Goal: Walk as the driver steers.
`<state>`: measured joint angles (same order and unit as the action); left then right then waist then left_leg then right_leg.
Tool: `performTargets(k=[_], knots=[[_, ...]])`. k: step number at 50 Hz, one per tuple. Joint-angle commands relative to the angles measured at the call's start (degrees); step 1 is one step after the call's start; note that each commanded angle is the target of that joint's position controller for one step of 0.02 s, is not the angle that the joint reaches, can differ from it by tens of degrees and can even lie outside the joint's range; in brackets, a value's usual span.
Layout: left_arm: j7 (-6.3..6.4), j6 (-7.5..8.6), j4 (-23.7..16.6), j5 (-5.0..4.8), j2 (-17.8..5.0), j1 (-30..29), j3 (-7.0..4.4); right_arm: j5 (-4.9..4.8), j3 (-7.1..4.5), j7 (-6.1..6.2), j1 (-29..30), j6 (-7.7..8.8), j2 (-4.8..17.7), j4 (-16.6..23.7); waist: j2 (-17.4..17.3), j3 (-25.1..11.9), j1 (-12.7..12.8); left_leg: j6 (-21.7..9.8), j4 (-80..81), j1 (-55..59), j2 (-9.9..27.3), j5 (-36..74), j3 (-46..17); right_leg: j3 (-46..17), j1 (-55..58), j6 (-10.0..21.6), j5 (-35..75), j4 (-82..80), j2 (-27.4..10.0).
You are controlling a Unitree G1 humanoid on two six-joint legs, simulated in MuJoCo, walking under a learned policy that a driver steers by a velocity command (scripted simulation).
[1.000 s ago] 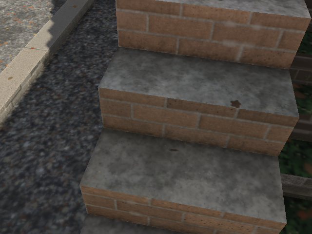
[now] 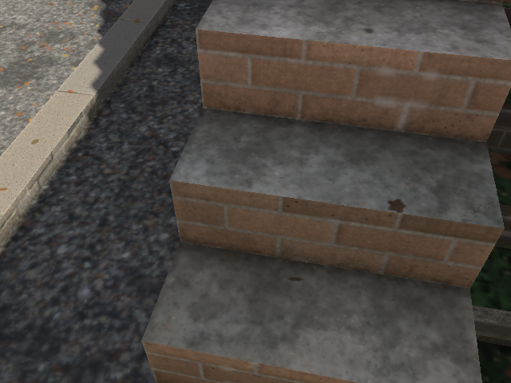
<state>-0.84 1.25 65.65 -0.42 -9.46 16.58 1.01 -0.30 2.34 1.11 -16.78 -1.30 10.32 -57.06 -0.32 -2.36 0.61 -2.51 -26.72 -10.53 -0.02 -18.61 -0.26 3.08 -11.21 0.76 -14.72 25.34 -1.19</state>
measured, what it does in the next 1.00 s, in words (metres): climbs: left foot, then right foot 0.20 m higher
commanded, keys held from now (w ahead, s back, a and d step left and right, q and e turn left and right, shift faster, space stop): w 1.00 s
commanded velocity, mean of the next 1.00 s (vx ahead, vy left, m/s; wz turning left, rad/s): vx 0.43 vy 0.00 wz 0.00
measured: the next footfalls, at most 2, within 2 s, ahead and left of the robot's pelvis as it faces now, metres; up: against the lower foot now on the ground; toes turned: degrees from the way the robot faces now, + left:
left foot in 0.44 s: +0.10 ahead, +0.08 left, +0.00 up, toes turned +4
right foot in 0.76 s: +0.30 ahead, -0.19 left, +0.20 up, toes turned +1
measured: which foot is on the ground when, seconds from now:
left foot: down 0.00-0.28, up 0.30-0.42, down 0.44-0.78, up 0.80-1.00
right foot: down 0.00-0.44, up 0.46-0.74, down 0.76-1.00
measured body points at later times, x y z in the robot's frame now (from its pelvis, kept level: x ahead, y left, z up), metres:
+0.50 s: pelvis +0.09 -0.02 -0.01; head +0.09 +0.00 +0.44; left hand +0.13 +0.21 -0.17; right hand +0.15 -0.26 -0.14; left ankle +0.06 +0.08 -0.74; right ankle -0.01 -0.13 -0.61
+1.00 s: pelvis +0.19 -0.08 +0.16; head +0.16 -0.07 +0.61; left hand +0.22 +0.13 +0.00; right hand +0.39 -0.31 +0.11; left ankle +0.14 +0.06 -0.34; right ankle +0.25 -0.18 -0.54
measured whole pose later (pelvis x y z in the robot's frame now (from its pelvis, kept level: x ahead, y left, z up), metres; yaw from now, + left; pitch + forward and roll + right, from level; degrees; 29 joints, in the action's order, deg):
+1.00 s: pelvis +0.19 -0.08 +0.16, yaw -1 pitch +1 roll -1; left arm -2.8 4.5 60.8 1.8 -8.7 21.1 2.4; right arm 0.2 2.1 -7.6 -4.3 6.8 13.4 -41.8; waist -0.7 -6.8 -3.4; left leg -9.5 -104.6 -41.8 -6.6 -11.7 -8.3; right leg 0.5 -27.3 6.7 -22.9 44.0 3.3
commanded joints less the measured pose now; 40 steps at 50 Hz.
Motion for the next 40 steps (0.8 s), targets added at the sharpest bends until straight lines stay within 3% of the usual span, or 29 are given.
performTargets(k=[1,6,10,12,14,16,17,18,19,20,21,22,23,24,25,26,27,29,30,31,32,33,34,35,36,37,38,39,40], knots=[[-0.21,1.25,-2.6,-0.10,-5.8,-0.7,-1.08,-0.28,-1.47,-0.19,-2.3,0.97,6.5,1.7,-1.7,7.6,-0.9,-7.1,7.3,-4.1,3.7,-10.9,-5.4,-2.8,-8.5,5.1,-11.7,-4.1,-2.1],[-1.29,2.82,-4.2,0.00,-4.8,-1.1,-0.43,-0.59,-1.94,-0.10,-3.0,1.53,7.6,2.2,-1.7,6.3,-0.6,-9.0,6.4,-3.5,5.6,-9.0,-8.2,-2.4,-9.4,6.1,-8.6,0.0,-1.3],[-2.36,3.46,-4.8,0.22,-5.3,0.4,0.25,-0.58,-1.21,-1.64,-1.7,2.79,5.8,2.6,-0.3,5.0,0.9,-9.6,2.9,-5.4,4.2,1.2,-5.8,-2.4,-3.5,7.1,-1.1,1.4,-1.1],[-2.92,3.57,-4.4,-0.27,-7.4,3.1,-0.17,-0.40,-0.50,-2.69,-1.0,3.56,4.3,2.4,3.7,2.2,1.7,-7.6,-4.9,-6.5,0.8,15.6,-0.1,-4.2,3.7,8.5,12.5,1.0,-2.3],[-2.79,2.64,-4.1,0.49,-8.8,7.5,-0.80,0.58,0.56,-3.81,0.1,4.32,3.5,3.0,6.7,-1.7,3.6,-5.1,-15.3,-11.1,-0.8,25.0,2.9,-7.6,12.9,11.1,29.3,-0.1,-5.2],[-1.80,0.96,-3.4,0.51,-10.9,10.3,-1.80,0.48,1.32,-4.79,1.7,4.74,3.0,3.2,9.7,-1.3,4.3,-2.7,-26.1,-18.0,-2.1,1.8,6.7,-14.8,18.1,14.5,36.3,-5.7,-13.5],[-1.50,0.58,-4.1,-0.05,-12.2,9.4,-2.30,-0.15,1.19,-5.13,3.4,5.01,3.3,3.9,9.1,2.1,3.6,-2.4,-27.1,-19.6,-0.3,-8.9,7.0,-16.2,15.0,15.5,27.7,-8.4,-16.2],[-1.68,0.66,-5.3,0.78,-11.2,4.5,-1.87,-0.33,1.08,-5.25,5.8,4.88,3.9,5.7,6.9,6.3,1.4,-2.1,-23.9,-16.8,0.4,-12.8,6.8,-12.7,7.6,14.9,26.8,-8.9,-14.1],[-1.81,0.78,-6.4,0.77,-11.1,-1.0,-1.67,-0.25,1.22,-5.30,5.3,5.19,3.0,6.8,6.8,8.5,-2.7,-3.1,-14.5,-9.6,0.2,-12.0,7.6,-7.4,0.6,13.7,37.3,-6.0,-10.9],[-1.56,1.58,-7.1,0.26,-11.4,-5.2,-1.54,0.86,0.63,-4.80,-2.5,5.19,3.3,4.5,7.0,7.5,-8.1,-3.8,-4.3,-0.6,-0.2,0.3,8.3,-2.0,-2.9,12.8,55.3,4.8,-7.8],[-1.74,2.29,-7.2,-0.73,-11.3,-7.1,-1.65,1.46,-0.67,-3.54,-13.7,4.60,5.2,0.7,6.4,3.4,-13.3,-5.9,3.1,10.6,0.9,12.3,5.7,-1.0,-9.2,11.5,59.1,17.7,-5.9],[-3.22,3.59,-9.6,-0.78,-9.5,-12.5,-1.01,1.74,-1.84,-2.37,-25.8,3.79,7.7,-4.3,-2.0,-1.6,-17.1,-8.3,9.3,24.8,7.7,21.4,-6.6,-1.5,-23.7,9.0,36.4,36.1,-1.6],[-5.01,5.05,-10.2,0.11,-2.1,-12.3,0.91,1.65,-1.60,-1.58,-26.4,2.33,11.3,-5.9,-21.8,-4.7,-11.6,-11.1,11.3,25.2,18.7,30.6,-24.3,-0.6,-34.0,5.5,-7.2,63.4,7.1],[-6.76,6.26,-8.8,-1.21,-2.2,-9.7,0.93,3.05,-0.92,-0.55,-19.4,1.69,10.9,-1.7,-17.9,-4.5,-9.4,-17.7,13.9,19.1,23.3,11.9,-30.3,-10.1,-38.8,3.6,-10.9,85.8,5.7],[-7.57,6.76,-13.0,-2.87,-1.9,-14.1,1.51,3.29,-0.32,-0.34,-9.2,1.51,9.7,0.2,-16.4,4.0,-5.1,-17.7,15.6,12.8,24.1,0.7,-25.3,-9.2,-52.9,2.9,-15.3,101.1,3.5],[-6.96,6.97,-17.6,-2.70,-1.3,-20.5,2.26,3.71,0.65,-1.00,-4.7,1.76,6.5,0.5,-11.0,8.9,-4.3,-14.5,14.8,9.9,22.8,3.3,-20.2,-8.5,-63.1,2.9,-17.6,111.2,3.4],[-6.02,6.92,-21.3,-2.29,-0.7,-22.6,3.06,4.33,1.87,-1.75,-4.0,2.60,3.3,-0.2,-5.7,9.5,-3.1,-11.9,13.6,8.8,21.4,8.6,-16.8,-9.6,-68.7,3.1,-19.1,116.5,3.2],[-5.61,7.03,-24.6,-2.05,1.9,-19.5,4.98,3.72,2.08,-2.14,-5.3,3.03,2.3,-2.8,-0.6,8.2,-0.5,-9.0,13.5,9.2,21.1,9.1,-13.1,-10.9,-76.6,4.1,-19.2,122.4,2.0],[-5.28,6.67,-26.9,-2.23,2.6,-18.9,5.92,3.74,2.34,-2.18,-2.1,2.59,2.5,-2.5,-0.6,9.1,2.0,-7.2,14.0,3.4,20.7,11.9,-9.5,-12.9,-76.3,4.9,-16.0,120.5,0.8],[-4.86,6.64,-29.8,-2.04,1.7,-19.0,6.76,3.18,1.82,-2.42,3.8,2.31,5.1,-0.6,-0.2,9.0,4.7,-5.5,17.7,-5.8,17.0,8.2,-2.6,-9.2,-69.3,4.8,-11.7,105.0,-0.5],[-3.91,6.56,-33.1,-1.35,1.0,-23.1,7.56,2.23,1.59,-2.17,6.3,2.42,6.2,0.3,-1.1,9.0,5.1,-5.7,23.8,-17.1,14.8,9.3,1.4,-5.1,-58.9,3.9,-9.7,93.3,-1.8],[-3.42,5.58,-33.5,0.37,0.3,-21.2,8.65,0.03,1.20,-2.17,13.2,2.63,8.0,2.1,-0.9,5.7,8.8,-6.4,31.6,-32.4,10.8,23.7,9.2,3.4,-33.4,4.2,-6.9,76.0,-2.4],[-3.24,4.74,-31.8,-0.04,-3.0,-18.3,7.20,-2.51,1.24,-1.64,9.0,4.51,7.2,1.1,-2.8,-2.6,8.7,-7.9,28.4,-35.2,7.4,58.3,10.9,9.0,-9.9,4.9,-3.9,69.4,3.1],[-1.34,3.97,-27.8,1.60,-4.8,-9.9,5.72,-1.76,-1.39,-1.41,4.0,4.56,18.8,0.0,-4.5,-13.4,11.6,-11.3,21.4,-19.5,13.7,94.8,7.4,9.3,-1.9,4.6,-11.6,67.6,5.0],[-1.22,3.61,-24.2,1.00,-8.3,-0.2,3.71,-1.45,-3.21,-0.85,1.4,3.68,23.4,-0.8,-4.2,-17.5,14.7,-11.7,11.7,-1.4,15.8,109.8,6.5,7.8,-4.1,4.1,-11.8,56.7,5.1],[-0.88,2.84,-22.2,0.78,-8.5,5.4,3.12,-0.79,-3.93,-0.34,0.4,2.22,24.6,-1.2,-7.7,-17.3,15.8,-12.2,3.0,10.5,16.5,104.8,5.8,5.6,-6.2,3.3,-13.4,38.8,6.1],[-0.09,1.94,-20.4,0.03,-9.3,-4.4,2.07,-0.55,-2.27,-1.32,-16.0,2.00,11.6,-2.9,1.8,-16.3,1.2,-11.1,-5.5,4.7,11.8,99.2,4.9,-5.5,-5.2,8.6,-20.7,34.9,5.3],[0.13,0.22,-19.7,0.62,-11.7,-1.0,0.02,1.02,-2.17,-2.48,-18.3,3.10,10.4,-3.3,8.6,-21.7,1.7,-12.8,-12.6,2.1,9.1,72.2,2.6,-20.8,-2.5,11.6,-31.7,21.5,0.1],[-0.41,-1.00,-15.3,2.76,-14.3,3.0,-1.31,1.01,-2.22,-4.48,-11.7,4.28,8.7,-0.8,15.9,-20.2,0.7,-12.7,-22.5,0.7,2.5,33.1,1.5,-29.9,-3.4,11.0,-33.1,7.6,-2.4]])
Keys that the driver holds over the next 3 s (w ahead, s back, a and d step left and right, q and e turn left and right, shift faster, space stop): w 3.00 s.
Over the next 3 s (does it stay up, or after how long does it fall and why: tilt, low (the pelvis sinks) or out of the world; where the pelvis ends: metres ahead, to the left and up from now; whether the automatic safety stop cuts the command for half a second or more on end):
stays up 0.90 -0.23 0.67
